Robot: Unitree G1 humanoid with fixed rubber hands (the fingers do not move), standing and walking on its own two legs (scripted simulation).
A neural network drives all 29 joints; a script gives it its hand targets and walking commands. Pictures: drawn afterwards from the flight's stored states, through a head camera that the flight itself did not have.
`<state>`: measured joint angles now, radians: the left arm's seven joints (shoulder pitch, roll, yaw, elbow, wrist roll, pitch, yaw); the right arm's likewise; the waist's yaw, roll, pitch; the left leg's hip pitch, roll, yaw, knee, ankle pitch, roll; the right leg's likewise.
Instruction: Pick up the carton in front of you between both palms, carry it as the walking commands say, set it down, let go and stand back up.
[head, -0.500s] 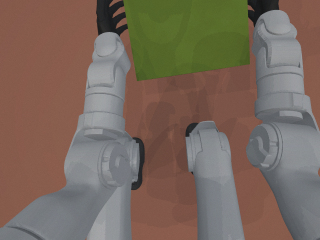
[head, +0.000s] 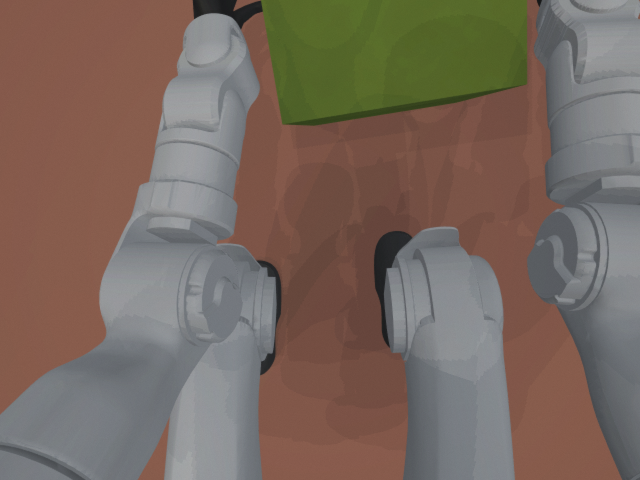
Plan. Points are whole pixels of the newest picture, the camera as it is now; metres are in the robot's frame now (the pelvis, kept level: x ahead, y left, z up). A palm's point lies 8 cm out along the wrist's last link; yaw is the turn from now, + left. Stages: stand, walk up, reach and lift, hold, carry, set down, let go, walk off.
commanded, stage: set down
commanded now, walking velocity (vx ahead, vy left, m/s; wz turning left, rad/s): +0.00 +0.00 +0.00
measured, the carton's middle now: (380, 16) +0.54 -0.13 -0.25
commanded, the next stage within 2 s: none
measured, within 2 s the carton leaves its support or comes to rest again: rests again in 0.08 s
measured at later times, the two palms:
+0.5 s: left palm (223, 25) +0.54 +0.03 -0.17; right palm out of the picture +0.52 -0.28 -0.17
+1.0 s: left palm (201, 37) +0.54 +0.06 -0.20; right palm (557, 14) +0.50 -0.29 -0.21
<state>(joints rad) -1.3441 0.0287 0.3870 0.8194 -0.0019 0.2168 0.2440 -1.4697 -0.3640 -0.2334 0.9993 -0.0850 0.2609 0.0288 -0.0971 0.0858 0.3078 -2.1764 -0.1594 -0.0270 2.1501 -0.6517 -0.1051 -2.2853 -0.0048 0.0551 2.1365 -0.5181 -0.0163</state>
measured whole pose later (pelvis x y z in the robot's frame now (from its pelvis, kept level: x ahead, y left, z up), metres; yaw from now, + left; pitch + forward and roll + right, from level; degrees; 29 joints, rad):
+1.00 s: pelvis -0.01 +0.00 -0.01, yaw -1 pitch +31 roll +4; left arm -1.49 0.16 0.27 1.04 -0.05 0.12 0.17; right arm -1.54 -0.52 -0.24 1.26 0.01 0.08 0.07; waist -0.07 0.06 0.52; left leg -2.11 -0.17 -0.03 2.21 -0.65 -0.12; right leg -2.21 -0.01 0.05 2.19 -0.52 -0.02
